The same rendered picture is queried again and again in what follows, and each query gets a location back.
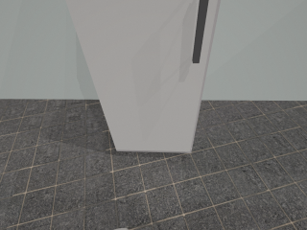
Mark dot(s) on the fridge door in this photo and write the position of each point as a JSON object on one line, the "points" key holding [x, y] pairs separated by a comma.
{"points": [[140, 57]]}

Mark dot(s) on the handle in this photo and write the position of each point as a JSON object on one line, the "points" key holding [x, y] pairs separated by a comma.
{"points": [[202, 13]]}

